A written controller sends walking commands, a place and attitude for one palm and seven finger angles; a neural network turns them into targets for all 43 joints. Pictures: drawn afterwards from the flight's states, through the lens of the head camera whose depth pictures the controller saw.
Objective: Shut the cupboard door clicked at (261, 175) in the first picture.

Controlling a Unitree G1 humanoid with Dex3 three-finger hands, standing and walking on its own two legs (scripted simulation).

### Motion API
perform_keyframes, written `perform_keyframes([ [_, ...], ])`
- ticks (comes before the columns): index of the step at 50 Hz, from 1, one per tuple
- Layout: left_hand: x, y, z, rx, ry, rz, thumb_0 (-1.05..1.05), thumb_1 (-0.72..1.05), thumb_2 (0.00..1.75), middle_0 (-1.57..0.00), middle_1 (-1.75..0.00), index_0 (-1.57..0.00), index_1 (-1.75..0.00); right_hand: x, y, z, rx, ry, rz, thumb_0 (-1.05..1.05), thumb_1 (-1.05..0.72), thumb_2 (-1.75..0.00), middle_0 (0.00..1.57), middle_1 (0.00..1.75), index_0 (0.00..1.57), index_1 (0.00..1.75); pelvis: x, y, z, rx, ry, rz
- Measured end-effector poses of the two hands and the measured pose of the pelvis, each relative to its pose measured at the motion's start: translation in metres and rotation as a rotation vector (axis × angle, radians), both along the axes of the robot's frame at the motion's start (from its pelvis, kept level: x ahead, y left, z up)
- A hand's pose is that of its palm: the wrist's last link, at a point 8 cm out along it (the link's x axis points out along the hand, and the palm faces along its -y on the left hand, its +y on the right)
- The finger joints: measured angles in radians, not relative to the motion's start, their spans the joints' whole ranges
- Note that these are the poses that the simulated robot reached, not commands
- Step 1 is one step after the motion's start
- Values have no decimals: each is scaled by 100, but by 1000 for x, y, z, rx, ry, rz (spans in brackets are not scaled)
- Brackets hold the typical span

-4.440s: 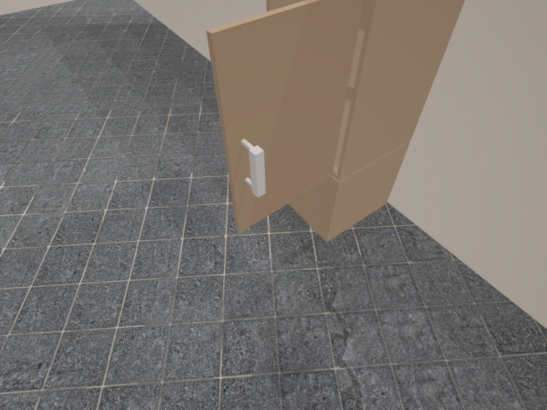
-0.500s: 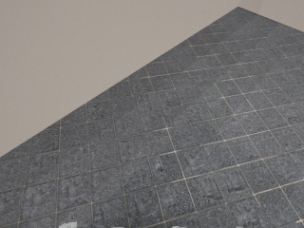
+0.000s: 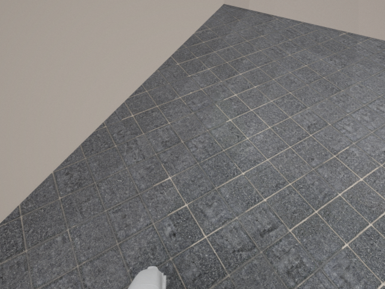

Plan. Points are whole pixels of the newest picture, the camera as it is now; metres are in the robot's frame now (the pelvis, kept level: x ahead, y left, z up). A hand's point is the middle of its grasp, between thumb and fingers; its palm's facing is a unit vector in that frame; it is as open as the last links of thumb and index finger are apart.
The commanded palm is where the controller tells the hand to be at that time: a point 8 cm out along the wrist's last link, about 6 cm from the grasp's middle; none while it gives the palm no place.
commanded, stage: walk around to get in front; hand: left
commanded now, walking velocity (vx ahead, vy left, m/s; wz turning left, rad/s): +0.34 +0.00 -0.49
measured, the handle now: out of the picture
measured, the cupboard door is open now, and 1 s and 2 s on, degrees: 93 93 93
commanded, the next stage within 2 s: walk to a spot facing it in 0.66 s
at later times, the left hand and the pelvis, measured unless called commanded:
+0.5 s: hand (166, 184) +0.41 +0.11 -0.16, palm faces -0.36 -0.90 -0.24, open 7.4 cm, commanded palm none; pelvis +0.19 -0.03 -0.02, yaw -17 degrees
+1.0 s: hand (174, 179) +0.45 +0.09 -0.20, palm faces -0.23 -0.96 -0.18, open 7.3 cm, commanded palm none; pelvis +0.39 -0.09 -0.02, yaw -16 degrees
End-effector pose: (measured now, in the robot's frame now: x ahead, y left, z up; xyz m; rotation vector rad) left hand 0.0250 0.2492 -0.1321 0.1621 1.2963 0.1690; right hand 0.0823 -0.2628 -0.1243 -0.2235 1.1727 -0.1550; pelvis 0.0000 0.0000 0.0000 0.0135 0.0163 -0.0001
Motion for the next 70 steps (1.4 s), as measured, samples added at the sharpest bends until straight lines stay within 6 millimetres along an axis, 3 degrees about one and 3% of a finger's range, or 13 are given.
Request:
perform_keyframes([
  [6, 29, 17, -22, -33, 90, -18, 1, 90, 90, -20, -30, -20, -30, 63, 19, 4, -28, -122, -11, 0, -91, -90, 20, 30, 20, 30, 50, 20, -13, -22, 0, -77],
  [9, 66, 25, -31, -32, 104, -69, 1, 90, 90, -20, -30, -20, -30, 70, 25, 2, -46, -141, -45, 0, -91, -90, 20, 30, 21, 30, 71, 25, -18, -21, -2, -124],
  [16, 208, 5, -7, -35, -54, -227, 1, 91, 90, -19, -29, -20, -30, 25, 34, 1, 2, 50, -205, 0, -91, -90, 20, 30, 21, 30, 118, 15, 0, -21, 10, -214],
  [24, 372, -82, 9, -23, -234, -457, 1, 91, 90, -19, -29, -19, -30, -31, 25, -22, 93, 284, -423, 0, -91, -90, 20, 30, 21, 30, 181, -27, -12, -1, 2, -297],
  [27, 408, -112, 7, -19, -312, -477, 0, 91, 90, -19, -29, -20, -30, -29, 12, -35, 119, 353, -460, 0, -91, -90, 20, 30, 21, 30, 200, -45, -23, 4, -17, -304],
  [30, 413, -127, 9, -24, -282, -464, 0, 91, 90, -20, -29, -20, -30, 5, -8, -31, 108, 324, -471, 1, -91, -90, 20, 30, 20, 30, 222, -57, -15, -5, -27, -316],
  [34, 402, -137, 4, -41, -165, -443, 0, 91, 90, -20, -29, -20, -30, 76, -36, -19, 84, 194, -461, 1, -91, -90, 20, 30, 20, 30, 252, -71, -2, -5, -15, -334],
  [41, 401, -117, -11, -24, -14, -349, -1, 94, 90, -20, -30, -20, -30, 208, -65, -7, 59, 19, -381, 0, -91, -90, 20, 30, 20, 30, 315, -85, -1, -30, -9, -343],
  [46, 408, -104, -37, -22, 93, -285, 0, 92, 90, -20, -30, -20, -30, 289, -73, -15, 14, -49, -310, 0, -91, -90, 20, 30, 20, 30, 367, -85, -20, -49, -19, -317],
  [54, 461, -122, -26, -32, 28, -219, 1, 91, 90, -20, -29, -20, -30, 321, -70, -16, 33, 54, -245, 0, -91, -90, 20, 30, 21, 30, 397, -94, -10, -27, 1, -243],
  [61, 506, -151, -10, -17, -96, -191, 0, 91, 90, -20, -29, -20, -30, 329, -101, -20, 50, 109, -223, 0, -91, -90, 20, 30, 21, 30, 407, -120, -8, -28, 14, -162],
  [65, 514, -165, -6, 19, -164, -161, 0, 91, 90, -20, -30, -20, -30, 341, -131, -30, 54, 114, -204, 0, -91, -90, 20, 30, 21, 30, 411, -144, -16, -11, 12, -111],
  [70, 499, -173, 5, 34, -156, -92, 0, 90, 90, -20, -30, -20, -30, 375, -160, -19, 30, 112, -135, 0, -91, -90, 20, 30, 20, 30, 420, -158, -6, 5, -2, -26],
])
